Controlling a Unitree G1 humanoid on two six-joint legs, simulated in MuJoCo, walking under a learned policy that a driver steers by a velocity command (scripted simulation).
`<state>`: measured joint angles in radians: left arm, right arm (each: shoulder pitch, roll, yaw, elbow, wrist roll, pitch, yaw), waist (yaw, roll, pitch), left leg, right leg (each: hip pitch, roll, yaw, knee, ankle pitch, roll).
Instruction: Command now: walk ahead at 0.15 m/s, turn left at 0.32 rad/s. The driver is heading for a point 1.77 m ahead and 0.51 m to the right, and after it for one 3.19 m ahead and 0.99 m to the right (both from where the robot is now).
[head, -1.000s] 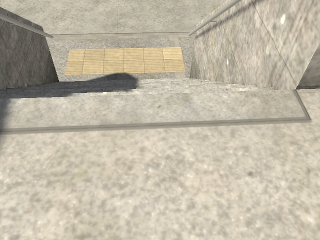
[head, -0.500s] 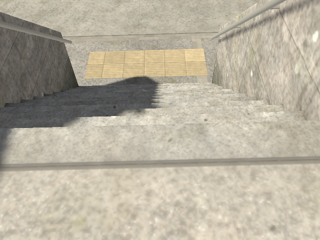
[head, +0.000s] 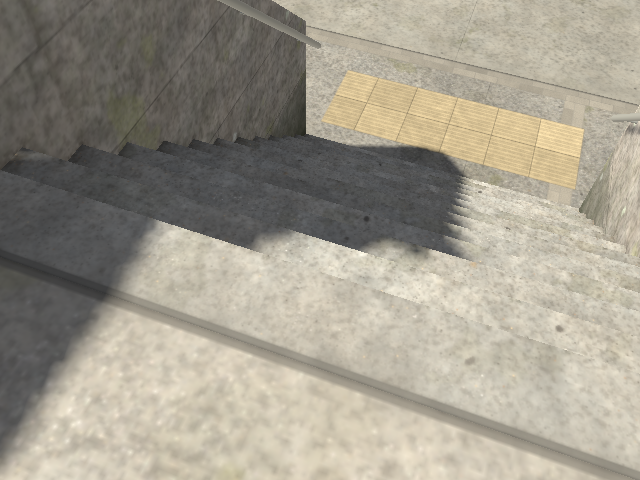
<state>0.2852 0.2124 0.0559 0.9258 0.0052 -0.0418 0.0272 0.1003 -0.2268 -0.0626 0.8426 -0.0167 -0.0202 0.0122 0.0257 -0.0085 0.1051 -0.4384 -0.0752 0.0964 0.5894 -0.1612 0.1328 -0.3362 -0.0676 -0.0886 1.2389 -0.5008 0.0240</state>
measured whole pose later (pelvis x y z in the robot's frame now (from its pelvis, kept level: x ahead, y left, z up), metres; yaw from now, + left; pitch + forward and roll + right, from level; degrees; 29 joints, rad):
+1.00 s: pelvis +0.04 -0.02 +0.02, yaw -23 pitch +0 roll -1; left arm 0.21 0.26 0.05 0.83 0.01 0.03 0.02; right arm 0.20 -0.23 -0.04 0.83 -0.01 0.03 -0.04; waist 0.01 -0.01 0.05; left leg -0.23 -0.01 0.01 0.48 -0.21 0.02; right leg -0.21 0.10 0.11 0.50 -0.28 -0.04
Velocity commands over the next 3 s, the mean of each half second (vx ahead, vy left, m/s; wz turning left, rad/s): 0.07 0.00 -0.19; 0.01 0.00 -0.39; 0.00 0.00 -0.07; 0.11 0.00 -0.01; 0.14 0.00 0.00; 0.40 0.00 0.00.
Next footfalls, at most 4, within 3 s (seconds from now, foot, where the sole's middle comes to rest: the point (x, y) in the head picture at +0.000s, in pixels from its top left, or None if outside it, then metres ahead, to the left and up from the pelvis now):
0.54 right None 0.02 -0.14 -0.76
0.98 left None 0.12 0.06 -0.76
2.28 left None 0.25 -0.04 -0.76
2.64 right None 0.20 -0.22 -0.76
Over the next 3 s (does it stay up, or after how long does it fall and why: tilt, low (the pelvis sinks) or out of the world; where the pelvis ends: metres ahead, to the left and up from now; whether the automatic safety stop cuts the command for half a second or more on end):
stays up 0.31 -0.18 0.02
